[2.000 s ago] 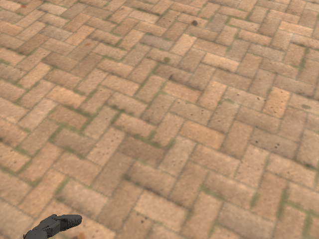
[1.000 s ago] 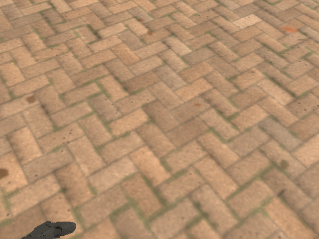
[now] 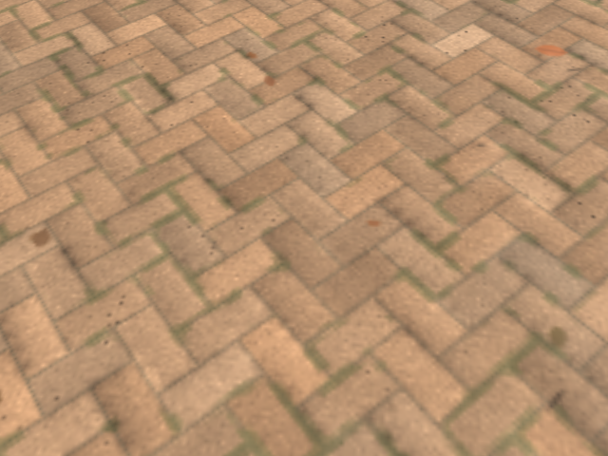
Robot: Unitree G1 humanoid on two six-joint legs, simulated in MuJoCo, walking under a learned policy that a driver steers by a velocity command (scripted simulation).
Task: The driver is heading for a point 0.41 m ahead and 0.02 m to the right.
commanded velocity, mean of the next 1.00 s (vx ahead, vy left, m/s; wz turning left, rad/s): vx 0.00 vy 0.00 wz -0.24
